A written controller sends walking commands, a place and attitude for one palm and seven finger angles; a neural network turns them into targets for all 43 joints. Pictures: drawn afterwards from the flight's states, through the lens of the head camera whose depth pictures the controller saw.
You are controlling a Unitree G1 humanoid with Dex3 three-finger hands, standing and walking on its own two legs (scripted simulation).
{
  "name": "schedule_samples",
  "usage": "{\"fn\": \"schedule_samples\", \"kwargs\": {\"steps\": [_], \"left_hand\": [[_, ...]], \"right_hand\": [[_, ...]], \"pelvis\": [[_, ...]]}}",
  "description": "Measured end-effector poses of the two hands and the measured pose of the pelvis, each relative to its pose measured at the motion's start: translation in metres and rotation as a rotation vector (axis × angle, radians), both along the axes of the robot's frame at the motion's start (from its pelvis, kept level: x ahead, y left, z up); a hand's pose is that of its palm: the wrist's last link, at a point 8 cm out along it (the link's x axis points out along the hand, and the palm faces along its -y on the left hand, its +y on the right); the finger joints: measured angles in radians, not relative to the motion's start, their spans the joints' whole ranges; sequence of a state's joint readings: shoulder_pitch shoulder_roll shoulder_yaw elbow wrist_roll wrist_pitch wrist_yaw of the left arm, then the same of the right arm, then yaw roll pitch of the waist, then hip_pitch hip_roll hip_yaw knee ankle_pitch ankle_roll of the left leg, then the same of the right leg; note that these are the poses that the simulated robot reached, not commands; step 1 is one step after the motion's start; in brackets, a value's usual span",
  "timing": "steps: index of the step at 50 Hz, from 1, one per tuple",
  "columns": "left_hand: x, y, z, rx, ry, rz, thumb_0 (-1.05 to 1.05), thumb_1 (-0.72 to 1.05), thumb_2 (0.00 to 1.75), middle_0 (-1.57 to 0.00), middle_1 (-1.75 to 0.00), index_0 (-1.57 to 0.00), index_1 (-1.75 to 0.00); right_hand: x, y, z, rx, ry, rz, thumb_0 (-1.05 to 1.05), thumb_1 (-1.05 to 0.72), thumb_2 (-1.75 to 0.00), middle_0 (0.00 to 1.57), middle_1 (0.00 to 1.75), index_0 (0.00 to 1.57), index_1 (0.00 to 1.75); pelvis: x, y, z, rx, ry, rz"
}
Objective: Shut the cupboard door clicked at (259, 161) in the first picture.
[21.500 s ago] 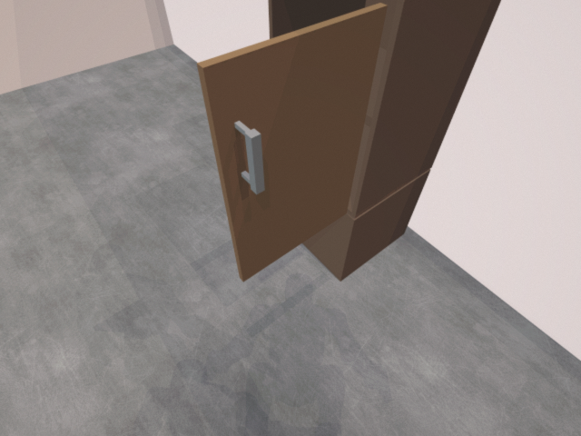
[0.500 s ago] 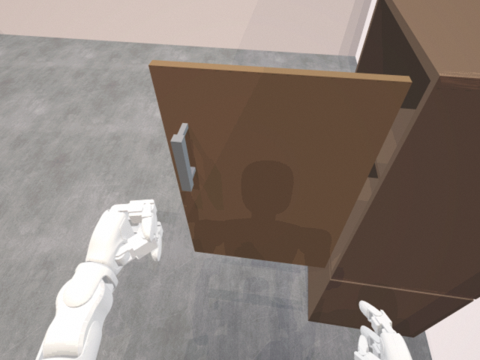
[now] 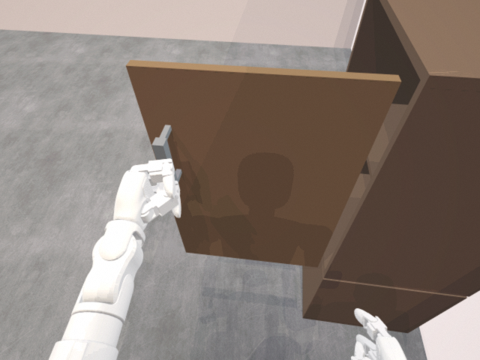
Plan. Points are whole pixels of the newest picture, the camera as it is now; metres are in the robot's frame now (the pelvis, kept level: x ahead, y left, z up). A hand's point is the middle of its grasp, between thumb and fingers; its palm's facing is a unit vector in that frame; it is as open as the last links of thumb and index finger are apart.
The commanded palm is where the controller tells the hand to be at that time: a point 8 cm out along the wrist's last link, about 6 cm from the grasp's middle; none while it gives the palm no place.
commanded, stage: bring the fist close to the handle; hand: left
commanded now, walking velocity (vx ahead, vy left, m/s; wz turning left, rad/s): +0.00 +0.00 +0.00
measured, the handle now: (170, 161) +0.44 +0.15 +0.10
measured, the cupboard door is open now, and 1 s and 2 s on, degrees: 91 87 72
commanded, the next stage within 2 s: push the door shut along its arc in 0.46 s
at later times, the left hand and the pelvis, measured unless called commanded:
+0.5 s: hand (175, 212) +0.32 +0.12 +0.10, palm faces -0.08 -1.00 -0.02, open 3.1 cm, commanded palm +0.31 +0.17 +0.10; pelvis +0.00 -0.02 +0.00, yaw +0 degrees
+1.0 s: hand (183, 179) +0.39 +0.12 +0.10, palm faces -0.18 -0.98 -0.02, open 3.2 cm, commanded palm +0.38 +0.16 +0.10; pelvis -0.01 +0.00 +0.00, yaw +0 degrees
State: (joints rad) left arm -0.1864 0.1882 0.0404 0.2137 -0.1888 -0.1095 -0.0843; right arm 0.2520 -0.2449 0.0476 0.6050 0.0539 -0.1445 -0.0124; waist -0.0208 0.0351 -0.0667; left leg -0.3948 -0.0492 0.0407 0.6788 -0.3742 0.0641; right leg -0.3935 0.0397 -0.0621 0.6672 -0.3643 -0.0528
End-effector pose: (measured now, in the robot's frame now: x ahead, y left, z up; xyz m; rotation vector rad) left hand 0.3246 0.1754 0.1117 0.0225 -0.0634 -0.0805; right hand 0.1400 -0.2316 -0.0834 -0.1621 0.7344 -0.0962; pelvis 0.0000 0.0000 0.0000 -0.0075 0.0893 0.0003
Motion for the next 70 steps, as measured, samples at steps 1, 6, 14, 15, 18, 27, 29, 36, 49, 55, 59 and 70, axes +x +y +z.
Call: {"fn": "schedule_samples", "kwargs": {"steps": [1,6,14,15,18,27,29,36,49,55,59,70], "left_hand": [[0.002,-0.002,-0.002,0.001,0.012,-0.004,0.02,0.9,0.9,-1.3,-1.5,-1.3,-1.5],[0.006,-0.012,-0.02,0.002,0.105,-0.017,0.02,0.91,0.9,-1.3,-1.5,-1.3,-1.5],[0.001,-0.005,-0.005,0.008,0.0,0.035,0.02,0.9,0.9,-1.3,-1.5,-1.3,-1.5],[0.001,-0.002,-0.002,0.012,-0.011,0.039,0.02,0.9,0.9,-1.3,-1.5,-1.3,-1.5],[-0.002,0.004,-0.002,0.02,0.002,0.043,0.02,0.9,0.9,-1.3,-1.5,-1.3,-1.5],[-0.02,-0.004,-0.014,-0.006,0.051,0.001,0.02,0.91,0.9,-1.3,-1.5,-1.3,-1.5],[-0.018,-0.004,-0.012,-0.004,0.03,0.004,0.02,0.9,0.9,-1.3,-1.5,-1.3,-1.5],[0.004,-0.003,-0.005,0.03,0.018,-0.022,0.02,0.9,0.9,-1.31,-1.5,-1.3,-1.5],[0.049,-0.002,-0.009,0.006,0.062,-0.093,0.02,0.9,0.9,-1.31,-1.5,-1.31,-1.5],[0.064,-0.005,-0.009,0.02,0.062,-0.133,0.02,0.91,0.9,-1.32,-1.5,-1.3,-1.5],[0.073,-0.01,-0.01,0.01,0.071,-0.16,0.02,0.91,0.9,-1.31,-1.5,-1.3,-1.5],[0.104,-0.022,-0.009,0.021,0.076,-0.217,0.02,0.91,0.9,-1.3,-1.5,-1.3,-1.5]], "right_hand": [[0.0,-0.002,-0.001,0.003,0.005,-0.004,0.01,-0.9,-0.89,0.2,0.3,0.2,0.3],[-0.005,-0.01,-0.004,0.003,0.037,-0.026,0.01,-0.9,-0.89,0.2,0.3,0.2,0.3],[-0.007,-0.023,-0.002,-0.011,0.046,-0.04,0.01,-0.9,-0.9,0.2,0.3,0.2,0.3],[-0.006,-0.024,-0.002,-0.01,0.046,-0.039,0.01,-0.9,-0.9,0.2,0.3,0.2,0.3],[-0.005,-0.026,-0.001,-0.005,0.043,-0.037,0.01,-0.9,-0.9,0.2,0.3,0.2,0.3],[0.001,-0.026,0.004,-0.017,0.002,-0.031,0.01,-0.9,-0.9,0.2,0.3,0.2,0.3],[0.002,-0.024,0.005,-0.018,-0.002,-0.027,0.01,-0.9,-0.9,0.2,0.3,0.2,0.3],[-0.007,-0.018,0.002,-0.012,0.018,-0.027,0.01,-0.9,-0.89,0.2,0.3,0.2,0.3],[-0.052,-0.021,-0.016,-0.037,0.177,-0.089,0.01,-0.9,-0.89,0.2,0.3,0.2,0.3],[-0.068,-0.021,-0.019,-0.048,0.23,-0.116,0.01,-0.9,-0.89,0.2,0.3,0.2,0.3],[-0.075,-0.02,-0.021,-0.052,0.252,-0.125,0.01,-0.9,-0.89,0.2,0.3,0.2,0.3],[-0.096,-0.015,-0.027,-0.059,0.318,-0.137,0.01,-0.9,-0.89,0.2,0.3,0.2,0.3]], "pelvis": [[0.001,-0.001,0.0,0.0,0.002,-0.001],[0.004,-0.005,0.0,0.004,0.004,-0.005],[0.005,-0.014,0.001,0.01,-0.003,-0.014],[0.004,-0.014,0.001,0.01,-0.004,-0.013],[0.003,-0.016,0.002,0.009,-0.007,-0.009],[-0.005,-0.015,0.002,0.008,-0.022,0.002],[-0.008,-0.015,0.001,0.008,-0.025,0.002],[-0.013,-0.013,0.001,0.006,-0.021,0.004],[-0.01,-0.001,0.0,0.002,0.017,0.002],[-0.008,0.004,-0.001,-0.001,0.03,0.001],[-0.008,0.008,-0.002,-0.003,0.037,0.002],[-0.011,0.014,-0.006,-0.006,0.077,0.004]]}}
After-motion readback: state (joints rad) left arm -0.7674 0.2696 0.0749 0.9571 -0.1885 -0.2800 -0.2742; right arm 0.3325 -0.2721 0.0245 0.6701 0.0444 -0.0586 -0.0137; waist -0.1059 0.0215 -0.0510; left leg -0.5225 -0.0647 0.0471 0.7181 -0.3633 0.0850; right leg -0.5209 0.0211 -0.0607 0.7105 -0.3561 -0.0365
